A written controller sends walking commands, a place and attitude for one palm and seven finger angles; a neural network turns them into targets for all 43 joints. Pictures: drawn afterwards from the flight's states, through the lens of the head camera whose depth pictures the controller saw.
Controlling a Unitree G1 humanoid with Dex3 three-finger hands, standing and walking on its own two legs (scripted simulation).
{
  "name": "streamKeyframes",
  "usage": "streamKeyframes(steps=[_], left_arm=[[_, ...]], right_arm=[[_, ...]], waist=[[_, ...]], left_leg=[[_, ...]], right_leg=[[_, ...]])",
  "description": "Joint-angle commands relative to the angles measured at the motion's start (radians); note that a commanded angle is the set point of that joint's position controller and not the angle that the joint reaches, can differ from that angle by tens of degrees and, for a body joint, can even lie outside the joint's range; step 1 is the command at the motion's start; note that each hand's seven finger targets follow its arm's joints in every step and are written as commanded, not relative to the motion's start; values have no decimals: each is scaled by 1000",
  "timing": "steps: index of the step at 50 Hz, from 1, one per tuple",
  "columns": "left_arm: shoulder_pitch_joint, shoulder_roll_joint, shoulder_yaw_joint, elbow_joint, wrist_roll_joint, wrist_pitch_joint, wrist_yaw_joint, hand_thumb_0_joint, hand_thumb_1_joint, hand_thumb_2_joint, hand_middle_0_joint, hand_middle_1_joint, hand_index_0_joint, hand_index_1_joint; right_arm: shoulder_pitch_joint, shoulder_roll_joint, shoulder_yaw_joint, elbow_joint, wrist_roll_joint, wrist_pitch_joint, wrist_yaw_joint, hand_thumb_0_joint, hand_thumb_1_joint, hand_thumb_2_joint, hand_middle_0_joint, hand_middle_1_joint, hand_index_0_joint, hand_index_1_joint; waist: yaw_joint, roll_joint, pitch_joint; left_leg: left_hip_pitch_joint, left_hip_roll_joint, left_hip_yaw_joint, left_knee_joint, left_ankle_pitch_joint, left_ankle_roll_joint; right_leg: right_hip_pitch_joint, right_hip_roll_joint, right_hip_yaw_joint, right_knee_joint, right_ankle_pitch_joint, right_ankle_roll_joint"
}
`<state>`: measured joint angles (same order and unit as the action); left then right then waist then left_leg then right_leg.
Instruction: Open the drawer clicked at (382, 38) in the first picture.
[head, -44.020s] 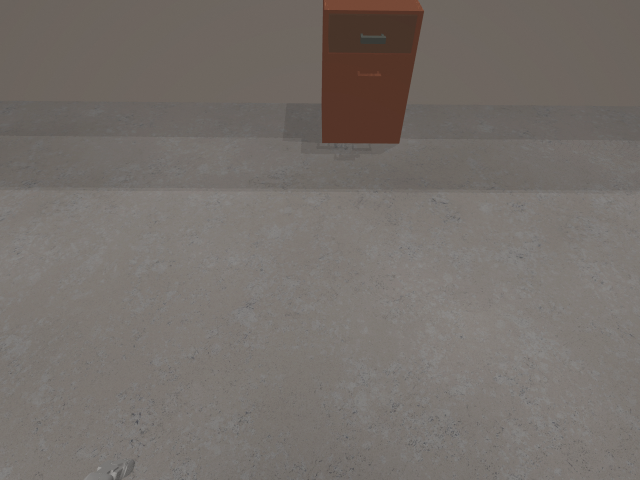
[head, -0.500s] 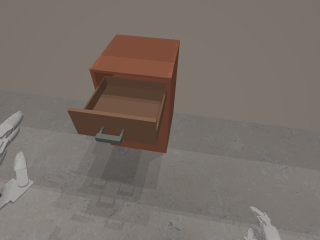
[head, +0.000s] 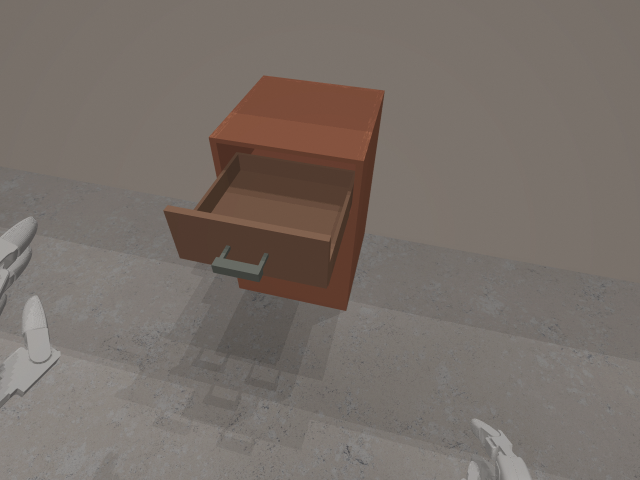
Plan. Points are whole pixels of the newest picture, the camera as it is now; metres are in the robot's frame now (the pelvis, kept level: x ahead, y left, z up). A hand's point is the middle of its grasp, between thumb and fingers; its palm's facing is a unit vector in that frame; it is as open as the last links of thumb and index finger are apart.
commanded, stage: stop stepping back and stand still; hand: left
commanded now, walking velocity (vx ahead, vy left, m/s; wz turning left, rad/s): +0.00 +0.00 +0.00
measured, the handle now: (241, 261) +0.61 +0.21 -0.19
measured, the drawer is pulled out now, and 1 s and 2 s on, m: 0.30 0.30 0.30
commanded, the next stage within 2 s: let the arm hang, fingers relaxed in 0.10 s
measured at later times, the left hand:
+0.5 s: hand out of the picture +0.08 +0.16 -0.16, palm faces +0.00 -0.99 -0.15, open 7.3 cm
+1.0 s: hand out of the picture -0.05 +0.17 -0.16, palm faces +0.01 -0.98 -0.20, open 7.4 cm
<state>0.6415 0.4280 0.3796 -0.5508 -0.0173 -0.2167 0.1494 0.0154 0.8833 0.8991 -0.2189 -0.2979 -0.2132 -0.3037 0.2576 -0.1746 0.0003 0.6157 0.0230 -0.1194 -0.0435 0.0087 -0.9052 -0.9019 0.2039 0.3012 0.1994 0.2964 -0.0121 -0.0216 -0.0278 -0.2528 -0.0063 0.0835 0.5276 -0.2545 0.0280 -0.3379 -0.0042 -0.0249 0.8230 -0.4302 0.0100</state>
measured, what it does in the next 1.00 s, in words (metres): steps on the spot: right foot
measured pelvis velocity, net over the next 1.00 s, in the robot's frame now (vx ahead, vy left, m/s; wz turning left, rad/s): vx -0.01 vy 0.00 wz -0.01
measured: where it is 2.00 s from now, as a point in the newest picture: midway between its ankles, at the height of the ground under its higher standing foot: outside the picture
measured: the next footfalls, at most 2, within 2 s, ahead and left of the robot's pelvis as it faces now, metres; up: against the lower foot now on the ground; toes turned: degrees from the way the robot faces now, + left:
right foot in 0.04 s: +0.01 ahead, -0.12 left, +0.00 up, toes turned -3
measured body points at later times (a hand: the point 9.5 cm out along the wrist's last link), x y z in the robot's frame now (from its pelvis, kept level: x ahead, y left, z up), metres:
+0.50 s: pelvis -0.01 +0.00 +0.00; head +0.02 +0.02 +0.45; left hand +0.08 +0.22 -0.14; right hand +0.07 -0.25 -0.12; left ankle +0.01 +0.11 -0.73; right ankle -0.03 -0.11 -0.73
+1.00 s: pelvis -0.01 +0.00 +0.01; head +0.00 -0.01 +0.46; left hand -0.05 +0.22 -0.14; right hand -0.04 -0.21 -0.16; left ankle +0.01 +0.11 -0.73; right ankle -0.03 -0.11 -0.73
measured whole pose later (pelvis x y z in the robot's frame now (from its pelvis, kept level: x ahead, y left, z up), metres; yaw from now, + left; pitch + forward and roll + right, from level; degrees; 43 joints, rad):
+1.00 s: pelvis -0.01 +0.00 +0.01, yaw +0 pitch -2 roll +0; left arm 0.35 0.14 -0.02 1.10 0.01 0.02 0.03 0.01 0.91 0.90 -0.20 -0.29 -0.20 -0.30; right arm 0.32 -0.14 0.01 1.10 0.00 0.02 -0.02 0.00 -0.91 -0.90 0.20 0.30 0.20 0.30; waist 0.00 0.03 0.07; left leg -0.20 0.00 0.05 0.42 -0.19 0.02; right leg -0.14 -0.01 -0.04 0.44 -0.26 -0.01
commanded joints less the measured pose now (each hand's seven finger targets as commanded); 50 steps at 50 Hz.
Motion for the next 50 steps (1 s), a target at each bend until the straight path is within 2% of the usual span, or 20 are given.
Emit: streamKeyframes(steps=[1, 3, 4, 5, 7, 9, 10, 11, 12, 13, 14, 15, 17, 18, 20, 22, 27, 30, 38, 50], left_arm=[[-108, 122, 103, -155, -4, -64, 20, 0, 900, 900, -200, -300, -200, -300], [-162, 118, 81, -200, -11, -75, 15, 0, 900, 900, -200, -300, -200, -300], [-144, 120, 79, -191, -12, -74, 20, 0, 900, 900, -200, -300, -200, -300], [-118, 76, 34, -201, -20, -57, 18, 0, 900, 900, -200, -300, -200, -300], [-72, 97, 60, -278, -25, -62, 23, 0, 900, 900, -200, -300, -200, -300], [8, 144, 118, -324, -24, -72, 34, 0, 900, 900, -200, -300, -200, -300], [-154, -56, -274, 607, 94, 127, -94, 0, 900, 900, -200, -300, -200, -300], [-118, -124, -268, 641, 66, 194, -115, 0, 900, 900, -200, -300, -200, -300], [-110, -134, -280, 638, 62, 213, -120, 0, 900, 900, -200, -300, -200, -300], [-152, -124, -293, 675, 58, 213, -123, 0, 900, 900, -200, -300, -200, -300], [-206, -111, -299, 727, 59, 207, -127, 0, 900, 900, -200, -300, -200, -300], [-239, -93, -302, 780, 58, 204, -129, 0, 900, 900, -200, -300, -200, -300], [-294, -74, -309, 903, 55, 205, -129, 0, 900, 900, -200, -300, -200, -300], [-315, -78, -316, 968, 50, 210, -127, 0, 900, 900, -200, -300, -200, -300], [-342, -86, -333, 1082, 40, 227, -124, 0, 900, 900, -200, -300, -200, -300], [-339, -78, -341, 1187, 37, 235, -123, 0, 900, 900, -200, -300, -200, -300], [-303, -117, -343, 1368, 35, 229, -125, 0, 900, 900, -200, -300, -200, -300], [-300, -118, -354, 1437, 31, 226, -125, 0, 900, 900, -200, -300, -200, -300], [-257, -148, -375, 1563, 26, 221, -117, 0, 900, 900, -200, -300, -200, -300], [-214, -188, -378, 1634, 25, 216, -106, 0, 900, 900, -200, -300, -200, -300]], right_arm=[[-118, -139, -33, -113, -1, -63, -9, 0, -900, -900, 200, 300, 200, 300], [-105, -139, -43, -109, 2, -82, -3, 0, -900, -900, 200, 300, 200, 300], [-107, -131, -42, -102, 0, -88, -1, 0, -900, -900, 200, 300, 200, 300], [-98, -137, -61, -111, 14, -83, 2, 0, -900, -900, 200, 300, 200, 300], [-123, -131, -54, -126, 5, -81, 4, 0, -900, -900, 200, 300, 200, 300], [-136, -130, -45, -126, -4, -74, -4, 0, -900, -900, 200, 300, 200, 300], [-129, -288, -99, 129, -31, -72, 74, 0, -900, -900, 200, 300, 200, 300], [-43, -190, -78, 101, -26, -2, 65, 0, -900, -900, 200, 300, 200, 300], [-50, -178, -68, 75, -23, 21, 60, 0, -900, -900, 200, 300, 200, 300], [-70, -179, -61, 70, -29, 32, 59, 0, -900, -900, 200, 300, 200, 300], [-57, -173, -54, 64, -34, 41, 57, 0, -900, -900, 200, 300, 200, 300], [-39, -181, -49, 65, -35, 50, 54, 0, -900, -900, 200, 300, 200, 300], [-29, -185, -46, 84, -37, 69, 46, 0, -900, -900, 200, 300, 200, 300], [-32, -185, -43, 104, -39, 78, 42, 0, -900, -900, 200, 300, 200, 300], [-46, -178, -29, 144, -44, 89, 37, 0, -900, -900, 200, 300, 200, 300], [-63, -164, -17, 180, -43, 101, 35, 0, -900, -900, 200, 300, 200, 300], [-7, -131, -13, 261, -42, 113, 27, 0, -900, -900, 200, 300, 200, 300], [24, -133, -17, 298, -36, 119, 24, 0, -900, -900, 200, 300, 200, 300], [99, -104, -17, 396, -29, 123, 18, 0, -900, -900, 200, 300, 200, 300], [151, -42, -8, 478, -32, 121, 14, 0, -900, -900, 200, 300, 200, 300]], waist=[[-4, 58, 109], [-32, -74, 51], [-40, -64, 15], [-29, -198, -47], [-19, -96, -41], [-11, 77, -66], [-49, 108, -42], [-17, 125, -114], [-11, 141, -91], [4, 80, -95], [8, -70, -88], [6, -150, -92], [0, -213, -99], [0, -183, -94], [10, 6, -37], [21, 137, 24], [14, 200, 33], [9, 129, 20], [1, -22, 116], [5, 7, 169]], left_leg=[[-209, 184, -161, -113, -148, 57], [-109, 87, -100, 49, -70, 15], [-66, 67, -82, 78, -36, 7], [-50, 28, -72, 115, 4, -3], [-3, 28, -69, 31, 22, 1], [80, 75, -83, -94, 168, 8], [27, 118, -173, 80, 435, 12], [43, 141, -163, 39, 484, 21], [14, 146, -150, 8, 441, 21], [-51, 159, -191, -13, 343, 29], [-52, 150, -206, 1, 353, 27], [-51, 128, -203, 16, 351, 23], [0, 91, -171, 25, 382, 7], [30, 88, -167, 11, 395, 3], [31, 110, -187, -65, 431, 13], [8, 104, -174, -117, 341, 13], [32, 96, -166, -174, 85, 8], [61, 108, -175, -185, 47, 13], [62, 109, -158, -194, 32, 17], [44, 99, -136, -196, 20, 17]], right_leg=[[225, -34, -14, -456, 163, 12], [183, -135, 144, -535, 373, -44], [168, -193, 167, -523, 493, -67], [222, -210, 252, -514, 535, -83], [212, -228, 243, -509, 524, -100], [203, -155, 149, -444, 446, -63], [12, -145, 43, -219, 556, -49], [72, -100, 36, -236, 486, -22], [89, -87, 18, -250, 428, -8], [109, -78, 22, -253, 336, -14], [127, -74, 31, -284, 378, -18], [163, -93, 47, -305, 437, -29], [189, -128, 78, -313, 577, -62], [183, -129, 77, -315, 571, -66], [180, -90, 60, -327, 433, -45], [189, -73, 62, -375, 313, -32], [191, -71, 63, -454, 216, -43], [188, -70, 48, -465, 207, -43], [125, -81, 63, -501, 178, -48], [94, -81, 69, -501, 145, -56]])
